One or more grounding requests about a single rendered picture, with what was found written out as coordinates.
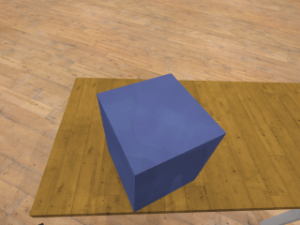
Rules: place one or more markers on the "table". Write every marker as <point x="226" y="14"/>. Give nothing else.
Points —
<point x="255" y="167"/>

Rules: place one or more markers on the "carton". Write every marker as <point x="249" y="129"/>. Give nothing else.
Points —
<point x="158" y="135"/>

